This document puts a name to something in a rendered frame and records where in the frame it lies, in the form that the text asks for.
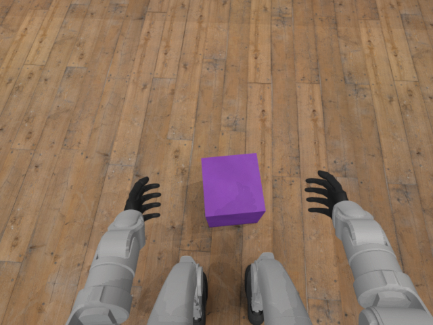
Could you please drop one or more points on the left robot shin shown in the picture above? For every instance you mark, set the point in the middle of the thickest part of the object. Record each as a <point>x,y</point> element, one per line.
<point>197,310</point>

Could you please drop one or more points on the robot left hand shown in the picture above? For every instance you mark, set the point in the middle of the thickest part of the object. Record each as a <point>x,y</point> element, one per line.
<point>136,198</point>

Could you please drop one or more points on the left robot forearm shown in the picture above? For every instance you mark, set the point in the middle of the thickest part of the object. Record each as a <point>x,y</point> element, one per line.
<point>106,297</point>

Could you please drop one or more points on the right robot forearm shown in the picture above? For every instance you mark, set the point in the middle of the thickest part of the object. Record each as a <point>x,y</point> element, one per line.
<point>379,279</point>

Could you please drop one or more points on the robot shin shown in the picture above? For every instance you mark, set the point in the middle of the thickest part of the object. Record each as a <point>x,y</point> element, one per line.
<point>257,303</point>
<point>197,310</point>

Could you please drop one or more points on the robot right upper arm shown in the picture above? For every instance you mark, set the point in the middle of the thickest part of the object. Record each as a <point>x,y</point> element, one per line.
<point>394,316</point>

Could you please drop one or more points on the right robot shin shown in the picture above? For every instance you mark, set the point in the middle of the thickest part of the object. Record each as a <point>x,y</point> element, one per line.
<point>257,303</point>

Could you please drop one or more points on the robot right hand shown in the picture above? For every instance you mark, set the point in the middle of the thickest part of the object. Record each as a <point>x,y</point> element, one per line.
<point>333,192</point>

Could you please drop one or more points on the carton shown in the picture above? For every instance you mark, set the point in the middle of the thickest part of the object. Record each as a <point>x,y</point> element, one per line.
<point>233,193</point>

